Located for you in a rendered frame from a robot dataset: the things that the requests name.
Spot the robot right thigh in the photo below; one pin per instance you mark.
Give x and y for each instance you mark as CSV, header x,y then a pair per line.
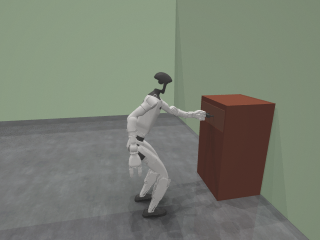
x,y
153,162

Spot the humanoid robot head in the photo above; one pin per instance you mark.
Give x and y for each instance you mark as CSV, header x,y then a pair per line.
x,y
164,79

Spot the right robot upper arm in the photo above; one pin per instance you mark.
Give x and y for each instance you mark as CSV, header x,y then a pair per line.
x,y
149,103

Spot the left robot hand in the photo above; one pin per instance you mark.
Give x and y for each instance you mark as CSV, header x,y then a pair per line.
x,y
200,115

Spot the drawer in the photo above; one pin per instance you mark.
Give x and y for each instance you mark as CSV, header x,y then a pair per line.
x,y
218,115

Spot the cabinet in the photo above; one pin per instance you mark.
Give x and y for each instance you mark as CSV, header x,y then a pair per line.
x,y
231,163

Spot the right robot forearm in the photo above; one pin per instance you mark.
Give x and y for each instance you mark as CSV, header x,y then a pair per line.
x,y
132,134

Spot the right robot hand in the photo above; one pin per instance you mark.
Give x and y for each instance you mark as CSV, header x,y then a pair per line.
x,y
135,161

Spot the handle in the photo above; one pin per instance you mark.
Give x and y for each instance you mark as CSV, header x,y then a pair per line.
x,y
208,116

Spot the left robot forearm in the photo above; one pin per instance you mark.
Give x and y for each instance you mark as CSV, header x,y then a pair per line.
x,y
184,114

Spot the left robot upper arm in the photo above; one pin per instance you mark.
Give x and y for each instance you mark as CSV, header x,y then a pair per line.
x,y
171,110

